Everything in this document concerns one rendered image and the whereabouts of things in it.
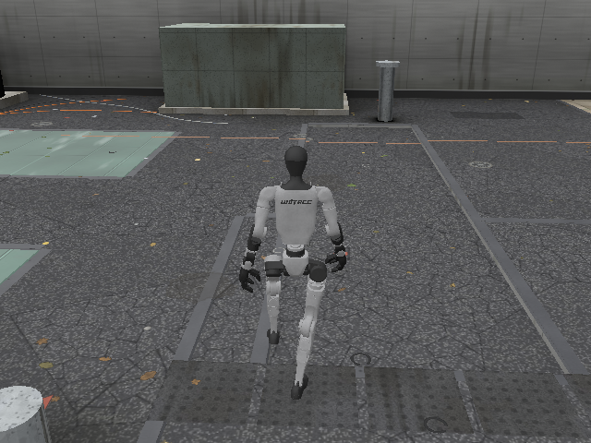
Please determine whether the left robot forearm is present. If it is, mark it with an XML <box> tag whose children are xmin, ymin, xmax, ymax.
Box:
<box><xmin>241</xmin><ymin>224</ymin><xmax>261</xmax><ymax>270</ymax></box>

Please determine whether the robot left upper arm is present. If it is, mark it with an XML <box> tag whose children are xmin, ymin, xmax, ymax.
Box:
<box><xmin>252</xmin><ymin>186</ymin><xmax>277</xmax><ymax>238</ymax></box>

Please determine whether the right robot forearm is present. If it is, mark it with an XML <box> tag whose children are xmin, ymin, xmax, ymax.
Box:
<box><xmin>330</xmin><ymin>222</ymin><xmax>345</xmax><ymax>257</ymax></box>

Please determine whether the left robot foot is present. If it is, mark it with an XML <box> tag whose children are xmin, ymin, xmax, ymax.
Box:
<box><xmin>267</xmin><ymin>329</ymin><xmax>280</xmax><ymax>344</ymax></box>

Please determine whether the robot right upper arm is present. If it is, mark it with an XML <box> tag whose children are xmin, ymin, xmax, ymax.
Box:
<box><xmin>315</xmin><ymin>186</ymin><xmax>340</xmax><ymax>236</ymax></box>

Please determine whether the robot left hand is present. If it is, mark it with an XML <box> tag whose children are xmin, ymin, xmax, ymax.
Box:
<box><xmin>239</xmin><ymin>267</ymin><xmax>260</xmax><ymax>293</ymax></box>

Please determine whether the robot right hand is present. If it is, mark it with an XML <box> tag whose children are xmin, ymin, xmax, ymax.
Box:
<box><xmin>325</xmin><ymin>252</ymin><xmax>346</xmax><ymax>272</ymax></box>

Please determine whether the robot left shin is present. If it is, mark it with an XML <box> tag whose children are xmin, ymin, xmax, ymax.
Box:
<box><xmin>266</xmin><ymin>281</ymin><xmax>280</xmax><ymax>334</ymax></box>

